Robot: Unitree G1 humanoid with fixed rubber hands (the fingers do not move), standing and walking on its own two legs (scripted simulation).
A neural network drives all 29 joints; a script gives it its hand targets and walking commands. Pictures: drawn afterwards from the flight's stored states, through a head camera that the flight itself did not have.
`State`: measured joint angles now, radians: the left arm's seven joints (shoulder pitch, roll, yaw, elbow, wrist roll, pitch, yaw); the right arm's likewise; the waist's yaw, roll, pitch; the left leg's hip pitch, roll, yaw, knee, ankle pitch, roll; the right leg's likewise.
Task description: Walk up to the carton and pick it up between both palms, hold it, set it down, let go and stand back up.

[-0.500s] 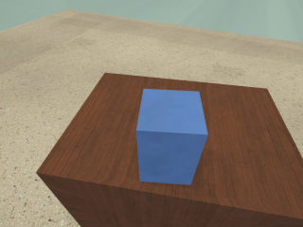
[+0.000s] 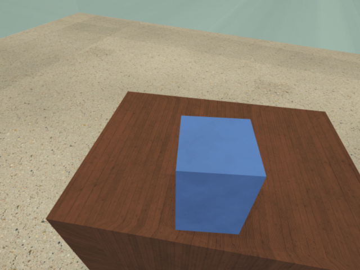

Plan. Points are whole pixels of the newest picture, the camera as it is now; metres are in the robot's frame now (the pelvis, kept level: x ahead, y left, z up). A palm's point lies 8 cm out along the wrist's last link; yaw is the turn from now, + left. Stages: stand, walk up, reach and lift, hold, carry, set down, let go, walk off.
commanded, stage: stand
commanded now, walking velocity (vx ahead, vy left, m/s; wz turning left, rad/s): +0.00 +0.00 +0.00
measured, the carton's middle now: (211, 177) +0.38 -0.06 +0.01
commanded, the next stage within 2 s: none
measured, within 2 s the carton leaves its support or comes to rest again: neither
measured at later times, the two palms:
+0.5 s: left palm out of the picture -0.06 +0.20 -0.15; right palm out of the picture -0.10 -0.16 -0.14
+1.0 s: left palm out of the picture -0.08 +0.19 -0.15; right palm out of the picture -0.10 -0.17 -0.14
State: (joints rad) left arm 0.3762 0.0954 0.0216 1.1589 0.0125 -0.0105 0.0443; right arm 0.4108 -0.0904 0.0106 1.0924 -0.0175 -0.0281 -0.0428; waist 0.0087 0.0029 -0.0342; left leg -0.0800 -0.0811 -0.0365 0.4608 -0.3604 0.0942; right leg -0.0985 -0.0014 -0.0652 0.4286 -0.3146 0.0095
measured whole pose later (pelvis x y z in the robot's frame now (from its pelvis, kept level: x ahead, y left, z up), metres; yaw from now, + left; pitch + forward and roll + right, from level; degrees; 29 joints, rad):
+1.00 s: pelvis -0.03 +0.01 +0.00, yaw +0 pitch -2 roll +0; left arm 0.34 0.06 -0.01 1.25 0.01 0.00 0.05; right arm 0.42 -0.07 0.02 1.18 -0.01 -0.03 -0.05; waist -0.01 -0.01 0.01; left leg -0.06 -0.12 -0.02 0.37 -0.28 0.11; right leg -0.12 -0.05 -0.04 0.43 -0.27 0.03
